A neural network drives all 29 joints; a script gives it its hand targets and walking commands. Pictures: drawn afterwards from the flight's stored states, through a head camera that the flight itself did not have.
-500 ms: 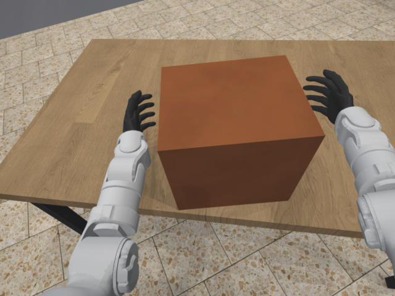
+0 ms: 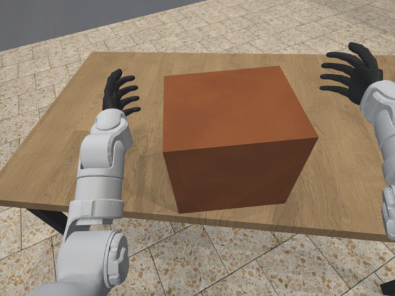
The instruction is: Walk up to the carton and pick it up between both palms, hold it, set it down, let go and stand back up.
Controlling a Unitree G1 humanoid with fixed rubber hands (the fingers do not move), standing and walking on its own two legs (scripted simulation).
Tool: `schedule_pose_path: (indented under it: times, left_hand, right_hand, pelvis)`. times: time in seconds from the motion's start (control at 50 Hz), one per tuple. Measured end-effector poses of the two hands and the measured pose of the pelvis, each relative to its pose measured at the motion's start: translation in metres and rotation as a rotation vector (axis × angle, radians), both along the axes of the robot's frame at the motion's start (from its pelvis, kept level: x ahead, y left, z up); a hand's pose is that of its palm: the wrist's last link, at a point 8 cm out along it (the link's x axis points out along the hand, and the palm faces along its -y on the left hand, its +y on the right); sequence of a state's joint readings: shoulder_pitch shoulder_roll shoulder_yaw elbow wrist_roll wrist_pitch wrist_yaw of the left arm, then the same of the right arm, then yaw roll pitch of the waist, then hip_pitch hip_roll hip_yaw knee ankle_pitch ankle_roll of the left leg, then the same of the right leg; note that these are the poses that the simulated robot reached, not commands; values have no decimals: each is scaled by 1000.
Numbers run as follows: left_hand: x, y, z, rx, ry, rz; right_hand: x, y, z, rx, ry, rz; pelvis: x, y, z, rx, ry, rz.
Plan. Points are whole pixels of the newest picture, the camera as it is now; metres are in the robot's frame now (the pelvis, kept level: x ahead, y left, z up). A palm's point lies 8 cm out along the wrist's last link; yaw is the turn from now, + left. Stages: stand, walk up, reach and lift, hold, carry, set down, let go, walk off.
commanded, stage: set down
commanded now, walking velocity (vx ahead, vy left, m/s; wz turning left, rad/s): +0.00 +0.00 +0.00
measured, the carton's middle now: (227, 142) +0.42 +0.00 +0.07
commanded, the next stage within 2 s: none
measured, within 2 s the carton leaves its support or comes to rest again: neither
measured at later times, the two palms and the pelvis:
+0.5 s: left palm (98, 112) +0.36 +0.23 +0.20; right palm (375, 85) +0.45 -0.25 +0.21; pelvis -0.01 +0.00 +0.00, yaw +1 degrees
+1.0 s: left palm (104, 154) +0.31 +0.21 +0.16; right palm out of the picture +0.37 -0.28 +0.16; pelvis +0.00 +0.00 +0.00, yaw +0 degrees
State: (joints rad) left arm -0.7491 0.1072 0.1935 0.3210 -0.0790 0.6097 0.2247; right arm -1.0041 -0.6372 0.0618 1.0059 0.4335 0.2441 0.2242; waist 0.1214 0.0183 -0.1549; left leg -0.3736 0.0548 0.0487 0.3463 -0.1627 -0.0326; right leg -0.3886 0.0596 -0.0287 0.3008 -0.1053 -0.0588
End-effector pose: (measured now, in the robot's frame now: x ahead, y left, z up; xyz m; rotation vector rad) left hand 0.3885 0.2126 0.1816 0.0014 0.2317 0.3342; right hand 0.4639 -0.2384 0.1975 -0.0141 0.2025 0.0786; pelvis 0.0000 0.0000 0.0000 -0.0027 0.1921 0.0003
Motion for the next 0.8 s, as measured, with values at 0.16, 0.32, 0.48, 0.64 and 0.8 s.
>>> schedule_pose_path:
  times: [0.16,0.32,0.48,0.64,0.8]
  left_hand:
    - [-4,7,23,11,1,18]
    - [-9,11,36,23,-6,21]
    - [-22,15,25,24,-3,15]
    - [-45,10,2,20,-2,-8]
    - [-65,5,-12,16,1,-18]
  right_hand:
    - [-4,-1,24,18,-1,3]
    - [-7,-2,34,23,-2,7]
    - [-16,-6,18,4,9,16]
    - [-37,-19,-8,-17,6,5]
    - [-66,-35,-25,-30,4,-15]
  pelvis:
    - [-6,2,0,1,-16,-4]
    - [-9,4,1,2,-33,2]
    - [-8,3,2,2,-70,8]
    - [-6,2,3,2,-97,15]
    - [-5,1,3,5,-121,8]
